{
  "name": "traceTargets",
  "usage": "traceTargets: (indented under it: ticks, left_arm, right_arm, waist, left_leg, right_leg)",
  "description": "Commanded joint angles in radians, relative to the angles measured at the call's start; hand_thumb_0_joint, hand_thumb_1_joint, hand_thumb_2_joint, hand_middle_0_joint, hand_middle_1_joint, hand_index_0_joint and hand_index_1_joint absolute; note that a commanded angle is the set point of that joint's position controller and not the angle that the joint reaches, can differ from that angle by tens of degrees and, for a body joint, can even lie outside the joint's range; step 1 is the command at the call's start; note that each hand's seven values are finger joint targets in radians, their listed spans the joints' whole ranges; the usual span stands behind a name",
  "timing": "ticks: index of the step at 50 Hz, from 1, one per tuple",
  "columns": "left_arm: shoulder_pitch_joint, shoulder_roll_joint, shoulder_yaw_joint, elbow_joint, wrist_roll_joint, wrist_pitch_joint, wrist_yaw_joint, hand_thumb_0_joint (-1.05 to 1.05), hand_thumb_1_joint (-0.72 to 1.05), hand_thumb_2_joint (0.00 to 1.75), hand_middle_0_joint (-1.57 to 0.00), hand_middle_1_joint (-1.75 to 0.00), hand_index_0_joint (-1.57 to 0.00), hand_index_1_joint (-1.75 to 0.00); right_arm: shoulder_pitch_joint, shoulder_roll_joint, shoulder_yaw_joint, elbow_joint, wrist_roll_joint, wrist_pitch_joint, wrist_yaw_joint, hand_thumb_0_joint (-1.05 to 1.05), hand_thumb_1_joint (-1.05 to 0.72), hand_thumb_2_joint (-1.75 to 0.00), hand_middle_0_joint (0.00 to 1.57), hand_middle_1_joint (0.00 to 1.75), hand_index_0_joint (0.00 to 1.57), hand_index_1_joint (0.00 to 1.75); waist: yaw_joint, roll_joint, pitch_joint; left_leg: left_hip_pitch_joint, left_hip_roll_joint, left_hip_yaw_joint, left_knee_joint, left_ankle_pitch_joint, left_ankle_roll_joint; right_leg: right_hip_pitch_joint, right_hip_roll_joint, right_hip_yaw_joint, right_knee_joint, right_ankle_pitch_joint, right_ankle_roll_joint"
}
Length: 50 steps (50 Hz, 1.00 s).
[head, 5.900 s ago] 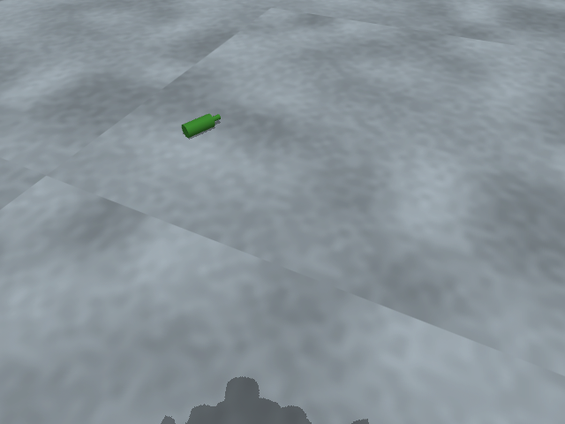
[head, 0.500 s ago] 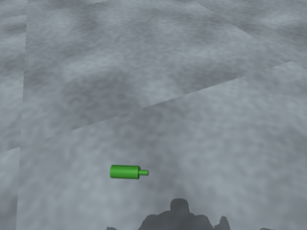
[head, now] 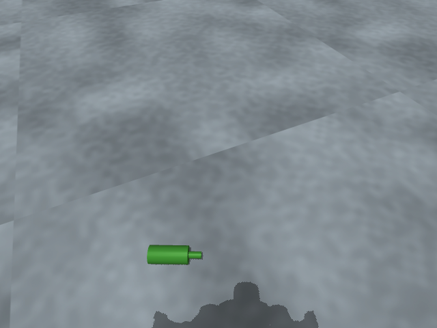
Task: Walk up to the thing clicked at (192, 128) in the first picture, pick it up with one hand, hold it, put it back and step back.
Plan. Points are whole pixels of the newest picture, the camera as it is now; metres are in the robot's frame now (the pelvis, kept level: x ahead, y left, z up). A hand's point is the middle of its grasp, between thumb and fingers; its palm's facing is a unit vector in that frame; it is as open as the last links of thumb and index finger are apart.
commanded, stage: walk up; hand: left
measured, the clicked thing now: (175, 254) +0.56 +0.22 -0.74
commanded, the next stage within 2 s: stand in 0.96 s
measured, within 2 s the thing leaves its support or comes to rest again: neither
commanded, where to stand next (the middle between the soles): +0.10 +0.02 m, yaw -1 degrees
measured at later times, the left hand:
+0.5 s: hand out of the picture +0.10 +0.26 -0.15, palm faces -0.06 -0.93 -0.36, open 7.4 cm
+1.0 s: hand out of the picture +0.09 +0.26 -0.15, palm faces -0.04 -0.93 -0.36, open 7.4 cm
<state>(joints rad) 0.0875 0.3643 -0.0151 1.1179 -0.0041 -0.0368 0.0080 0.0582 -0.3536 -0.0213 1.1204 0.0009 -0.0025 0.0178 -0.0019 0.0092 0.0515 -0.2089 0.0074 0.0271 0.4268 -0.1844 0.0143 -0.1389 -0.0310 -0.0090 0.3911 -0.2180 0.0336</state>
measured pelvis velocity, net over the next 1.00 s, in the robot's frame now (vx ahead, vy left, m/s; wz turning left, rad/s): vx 0.01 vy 0.00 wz -0.02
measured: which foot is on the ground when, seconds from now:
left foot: down 0.00-1.00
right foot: down 0.00-1.00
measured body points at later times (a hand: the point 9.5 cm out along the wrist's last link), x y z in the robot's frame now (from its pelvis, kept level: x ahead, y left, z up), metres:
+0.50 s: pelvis +0.01 +0.01 +0.00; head +0.02 +0.01 +0.45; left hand +0.10 +0.31 -0.13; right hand +0.08 -0.30 -0.13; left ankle +0.03 +0.11 -0.74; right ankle +0.00 -0.14 -0.74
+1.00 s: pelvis +0.01 +0.00 +0.00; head +0.02 +0.00 +0.45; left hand +0.10 +0.31 -0.12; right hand +0.10 -0.30 -0.13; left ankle +0.03 +0.11 -0.74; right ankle +0.00 -0.14 -0.74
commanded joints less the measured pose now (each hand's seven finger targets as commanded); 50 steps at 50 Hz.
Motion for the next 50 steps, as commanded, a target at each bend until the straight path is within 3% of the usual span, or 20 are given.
traceTargets:
  ticks: [1, 20, 32, 47, 48, 50]
  left_arm:
    - [-0.052, 0.223, 0.046, -0.038, 0.005, -0.018, 0.014, 0.0, 0.9, 0.9, -0.2, -0.3, -0.2, -0.3]
    - [-0.07, 0.214, 0.049, -0.035, 0.017, -0.01, 0.011, 0.0, 0.9, 0.9, -0.2, -0.3, -0.2, -0.3]
    - [-0.039, 0.206, 0.046, -0.03, 0.019, 0.001, 0.01, 0.0, 0.9, 0.9, -0.2, -0.3, -0.2, -0.3]
    - [-0.04, 0.211, 0.05, -0.039, 0.02, -0.001, 0.012, 0.0, 0.9, 0.9, -0.2, -0.3, -0.2, -0.3]
    - [-0.033, 0.194, 0.047, -0.033, 0.015, 0.003, 0.01, 0.0, 0.9, 0.9, -0.2, -0.3, -0.2, -0.3]
    - [-0.025, 0.194, 0.047, -0.036, 0.013, 0.003, 0.009, 0.0, 0.9, 0.9, -0.2, -0.3, -0.2, -0.3]
  right_arm:
    - [-0.045, -0.212, -0.045, -0.045, -0.002, -0.015, -0.012, 0.0, -0.9, -0.9, 0.2, 0.3, 0.2, 0.3]
    - [-0.064, -0.213, -0.047, -0.038, -0.01, -0.011, -0.009, 0.0, -0.9, -0.9, 0.2, 0.3, 0.2, 0.3]
    - [-0.06, -0.22, -0.048, -0.042, -0.012, -0.01, -0.012, 0.0, -0.9, -0.9, 0.2, 0.3, 0.2, 0.3]
    - [-0.035, -0.212, -0.05, -0.046, -0.012, -0.009, -0.013, 0.0, -0.9, -0.9, 0.2, 0.3, 0.2, 0.3]
    - [-0.041, -0.193, -0.036, -0.048, -0.006, -0.018, -0.015, 0.0, -0.9, -0.9, 0.2, 0.3, 0.2, 0.3]
    - [-0.043, -0.206, -0.038, -0.045, -0.006, -0.023, -0.016, 0.0, -0.9, -0.9, 0.2, 0.3, 0.2, 0.3]
  waist:
    - [-0.005, -0.018, -0.103]
    - [-0.004, -0.015, -0.109]
    - [0.003, 0.013, -0.067]
    - [-0.005, -0.013, -0.083]
    - [-0.01, -0.044, -0.076]
    - [-0.007, -0.041, -0.086]
  left_leg:
    - [0.099, 0.111, -0.101, -0.077, 0.183, 0.016]
    - [0.132, 0.116, -0.085, -0.126, 0.14, 0.01]
    - [0.085, 0.123, -0.106, -0.171, 0.003, 0.021]
    - [0.132, 0.11, -0.084, -0.138, 0.103, 0.015]
    - [0.135, 0.128, -0.112, -0.145, 0.18, 0.014]
    - [0.16, 0.134, -0.108, -0.133, 0.222, 0.013]
  right_leg:
    - [-0.011, -0.11, 0.083, -0.075, 0.202, -0.046]
    - [0.022, -0.102, 0.078, -0.108, 0.168, -0.04]
    - [0.012, -0.082, 0.062, -0.101, 0.103, -0.037]
    - [0.004, -0.101, 0.08, -0.103, 0.171, -0.04]
    - [0.004, -0.101, 0.08, -0.113, 0.175, -0.037]
    - [0.002, -0.101, 0.079, -0.123, 0.164, -0.033]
